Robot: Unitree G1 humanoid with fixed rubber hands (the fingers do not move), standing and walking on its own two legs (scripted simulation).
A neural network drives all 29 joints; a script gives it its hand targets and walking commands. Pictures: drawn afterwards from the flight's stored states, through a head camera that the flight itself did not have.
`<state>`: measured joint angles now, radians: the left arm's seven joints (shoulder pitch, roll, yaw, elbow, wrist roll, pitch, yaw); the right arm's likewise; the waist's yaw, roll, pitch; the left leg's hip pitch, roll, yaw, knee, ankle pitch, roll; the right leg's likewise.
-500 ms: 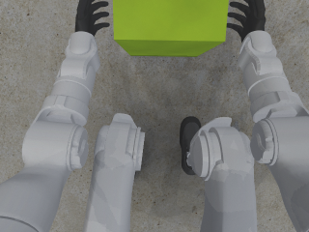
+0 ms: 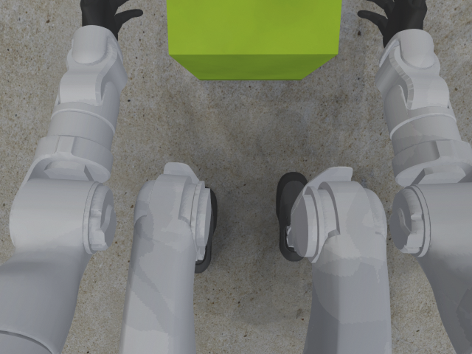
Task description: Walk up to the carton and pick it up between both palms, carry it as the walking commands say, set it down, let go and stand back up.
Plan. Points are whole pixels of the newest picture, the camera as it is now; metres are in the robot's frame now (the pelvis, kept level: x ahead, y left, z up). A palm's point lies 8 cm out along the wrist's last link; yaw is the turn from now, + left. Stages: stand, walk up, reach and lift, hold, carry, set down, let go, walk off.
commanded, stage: set down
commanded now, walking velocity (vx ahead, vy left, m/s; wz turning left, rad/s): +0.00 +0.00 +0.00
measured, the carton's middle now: (251, 4) +0.57 -0.01 -0.26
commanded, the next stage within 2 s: let go in 1.22 s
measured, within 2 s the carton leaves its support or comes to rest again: neither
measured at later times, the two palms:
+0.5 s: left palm out of the picture +0.52 +0.19 +0.00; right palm out of the picture +0.51 -0.22 +0.00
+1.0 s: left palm out of the picture +0.51 +0.20 +0.16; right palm out of the picture +0.51 -0.22 +0.15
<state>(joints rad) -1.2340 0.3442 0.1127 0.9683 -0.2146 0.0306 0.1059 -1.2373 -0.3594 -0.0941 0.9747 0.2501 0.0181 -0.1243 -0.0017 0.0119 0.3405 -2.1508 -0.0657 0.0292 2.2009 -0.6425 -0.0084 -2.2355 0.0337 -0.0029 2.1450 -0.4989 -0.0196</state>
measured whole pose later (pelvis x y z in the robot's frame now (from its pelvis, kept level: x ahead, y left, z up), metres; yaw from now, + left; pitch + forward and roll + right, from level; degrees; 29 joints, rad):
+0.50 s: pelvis +0.02 +0.00 +0.11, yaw +0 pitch +44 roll +2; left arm -1.05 0.28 0.22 0.84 -0.09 0.10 0.03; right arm -1.05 -0.28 -0.24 0.85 0.08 0.10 -0.06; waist -0.01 0.01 -0.01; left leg -1.99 -0.07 0.01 1.80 -0.57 0.00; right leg -2.06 0.04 0.01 1.76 -0.47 -0.01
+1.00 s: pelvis +0.05 -0.01 +0.25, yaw +0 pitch +42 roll +2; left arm -0.89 0.25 0.26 0.83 -0.04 0.08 -0.03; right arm -0.88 -0.23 -0.28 0.80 0.01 0.10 -0.01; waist 0.00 0.00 -0.11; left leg -1.56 -0.06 -0.03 1.24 -0.42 -0.01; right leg -1.61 0.04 0.03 1.22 -0.35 -0.02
